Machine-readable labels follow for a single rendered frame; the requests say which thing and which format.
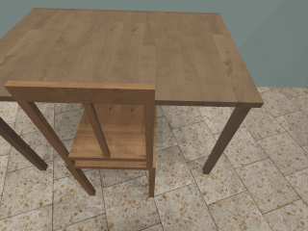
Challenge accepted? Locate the chair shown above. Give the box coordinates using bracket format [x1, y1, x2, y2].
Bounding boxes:
[4, 80, 157, 197]

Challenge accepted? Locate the table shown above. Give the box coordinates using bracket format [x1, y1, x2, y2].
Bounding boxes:
[0, 8, 264, 174]

